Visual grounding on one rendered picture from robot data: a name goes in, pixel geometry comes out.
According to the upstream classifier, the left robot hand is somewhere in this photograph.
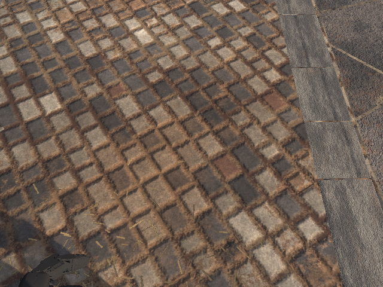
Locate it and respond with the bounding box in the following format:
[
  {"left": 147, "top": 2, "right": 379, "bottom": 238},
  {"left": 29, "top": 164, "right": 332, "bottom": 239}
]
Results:
[{"left": 19, "top": 253, "right": 89, "bottom": 287}]

